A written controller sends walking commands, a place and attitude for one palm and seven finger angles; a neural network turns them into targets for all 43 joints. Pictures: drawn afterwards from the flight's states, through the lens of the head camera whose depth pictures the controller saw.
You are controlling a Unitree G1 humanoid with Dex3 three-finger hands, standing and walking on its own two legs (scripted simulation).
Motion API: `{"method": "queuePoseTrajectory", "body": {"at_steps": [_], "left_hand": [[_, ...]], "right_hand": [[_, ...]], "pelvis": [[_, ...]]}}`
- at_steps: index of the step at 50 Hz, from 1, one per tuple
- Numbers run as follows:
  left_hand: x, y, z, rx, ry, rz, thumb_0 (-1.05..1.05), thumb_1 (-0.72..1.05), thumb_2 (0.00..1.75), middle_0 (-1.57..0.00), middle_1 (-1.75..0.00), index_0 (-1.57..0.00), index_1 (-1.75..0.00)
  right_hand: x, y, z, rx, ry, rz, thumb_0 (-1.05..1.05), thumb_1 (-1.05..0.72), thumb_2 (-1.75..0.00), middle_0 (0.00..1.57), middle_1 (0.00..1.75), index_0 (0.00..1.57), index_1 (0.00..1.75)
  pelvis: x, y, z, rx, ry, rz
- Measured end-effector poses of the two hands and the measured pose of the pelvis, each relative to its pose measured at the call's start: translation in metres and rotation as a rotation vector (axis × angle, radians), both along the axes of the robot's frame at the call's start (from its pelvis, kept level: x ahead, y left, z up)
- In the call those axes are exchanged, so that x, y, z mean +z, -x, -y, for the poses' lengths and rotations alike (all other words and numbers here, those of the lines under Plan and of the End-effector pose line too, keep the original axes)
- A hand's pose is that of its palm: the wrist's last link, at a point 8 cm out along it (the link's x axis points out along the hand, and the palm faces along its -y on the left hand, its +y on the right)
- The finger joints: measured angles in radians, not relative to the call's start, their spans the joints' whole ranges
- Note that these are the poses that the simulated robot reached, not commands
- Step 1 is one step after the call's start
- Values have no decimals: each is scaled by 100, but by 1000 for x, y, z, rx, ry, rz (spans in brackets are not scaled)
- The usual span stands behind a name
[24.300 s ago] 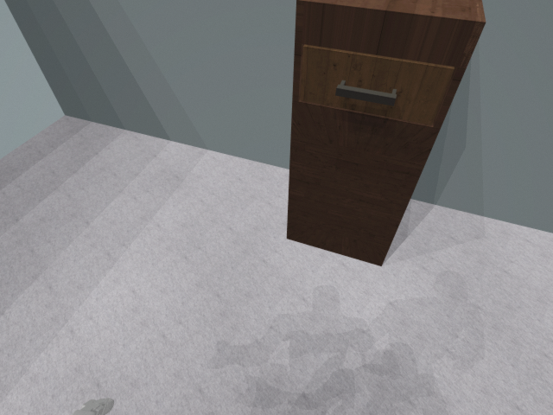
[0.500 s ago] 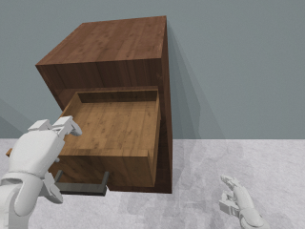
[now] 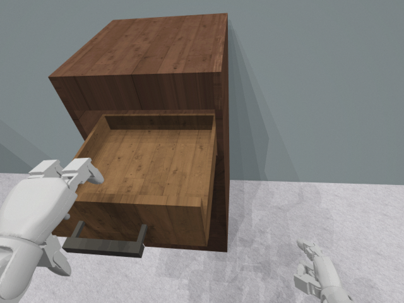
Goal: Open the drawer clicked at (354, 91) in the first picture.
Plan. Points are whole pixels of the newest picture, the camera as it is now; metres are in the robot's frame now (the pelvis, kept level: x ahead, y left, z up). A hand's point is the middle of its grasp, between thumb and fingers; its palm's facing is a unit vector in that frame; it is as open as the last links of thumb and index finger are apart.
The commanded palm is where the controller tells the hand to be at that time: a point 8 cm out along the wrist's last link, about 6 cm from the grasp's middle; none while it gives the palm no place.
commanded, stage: draw the hand back to the body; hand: left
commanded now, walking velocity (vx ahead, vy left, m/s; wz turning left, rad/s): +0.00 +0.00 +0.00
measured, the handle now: (107, 237) +0.22 +0.24 +0.02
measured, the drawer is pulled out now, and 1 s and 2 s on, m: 0.29 0.29 0.29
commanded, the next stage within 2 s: step back with the hand held close in 1.20 s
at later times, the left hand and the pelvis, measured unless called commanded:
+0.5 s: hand (68, 190) +0.20 +0.22 +0.21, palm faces +0.39 -0.85 -0.34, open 12.9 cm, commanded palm +0.15 +0.27 +0.22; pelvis +0.02 +0.01 +0.00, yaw +0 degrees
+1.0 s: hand (67, 196) +0.20 +0.23 +0.20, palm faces +0.46 -0.80 -0.40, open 8.6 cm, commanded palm +0.14 +0.27 +0.21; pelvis +0.02 -0.01 +0.00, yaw +1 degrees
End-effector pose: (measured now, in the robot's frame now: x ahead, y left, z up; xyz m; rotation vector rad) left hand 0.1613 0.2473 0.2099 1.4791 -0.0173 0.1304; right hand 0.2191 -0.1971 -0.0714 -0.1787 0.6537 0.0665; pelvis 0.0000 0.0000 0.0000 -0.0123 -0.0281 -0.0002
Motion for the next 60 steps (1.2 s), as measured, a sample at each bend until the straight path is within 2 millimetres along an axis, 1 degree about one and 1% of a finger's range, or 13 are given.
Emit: {"method": "queuePoseTrajectory", "body": {"at_steps": [4,11,14,16,18,21,25,28,34,41,47,53,60], "left_hand": [[2,3,-3,-7,-8,14,0,-49,30,-32,-120,-32,-120],[-1,6,-24,51,1,10,0,-49,30,-32,-120,-32,-120],[-10,6,-28,17,512,128,0,-48,30,-32,-119,-32,-119],[-18,5,-26,7,757,213,0,-46,31,-32,-118,-32,-118],[-19,3,-21,-19,902,295,0,-43,32,-32,-116,-32,-116],[-10,3,-16,-77,995,400,-1,-36,35,-31,-111,-31,-112],[9,-1,-17,-131,984,488,-1,-25,40,-30,-104,-30,-104],[15,-5,-21,-131,956,500,-1,-16,44,-29,-98,-29,-98],[5,-9,-21,-74,955,429,0,4,53,-27,-85,-27,-85],[0,0,-18,-20,942,404,0,28,63,-26,-69,-26,-70],[5,6,-18,4,928,450,0,49,72,-24,-56,-24,-56],[2,7,-12,16,947,453,1,69,81,-23,-43,-23,-43],[-1,8,-4,12,951,434,1,83,87,-22,-34,-22,-34]], "right_hand": [[2,-3,-5,5,-3,5,1,-91,-90,20,30,20,30],[4,-7,-16,15,-9,1,1,-91,-90,20,30,20,30],[8,-5,-21,-12,-17,58,1,-91,-90,21,30,20,30],[11,0,-24,-28,-13,84,1,-91,-90,21,30,20,30],[13,7,-24,-33,6,93,1,-91,-90,21,30,20,30],[15,15,-22,-37,29,93,1,-91,-90,21,30,20,30],[11,21,-14,-52,38,80,1,-91,-90,21,30,20,30],[6,23,-6,-74,33,56,1,-90,-90,21,30,20,30],[-1,25,9,-118,28,16,2,-91,-90,21,30,20,30],[-1,21,22,-135,39,17,2,-91,-90,21,30,20,30],[1,13,26,-127,31,39,2,-91,-90,20,30,20,30],[2,9,27,-115,16,53,1,-91,-90,21,30,20,30],[2,10,31,-111,14,52,1,-91,-90,21,30,20,30]], "pelvis": [[0,-1,-5,-1,2,-7],[-1,-2,-12,2,6,-13],[0,-1,-15,5,5,11],[0,-3,-15,4,1,20],[1,-7,-13,4,-3,23],[1,-14,-11,3,-5,27],[2,-19,-10,3,-4,34],[2,-20,-10,2,-4,33],[4,-19,-6,-3,-7,20],[4,-20,3,4,-7,18],[4,-19,9,13,-8,27],[4,-17,16,17,-11,32],[4,-16,22,17,-12,34]]}}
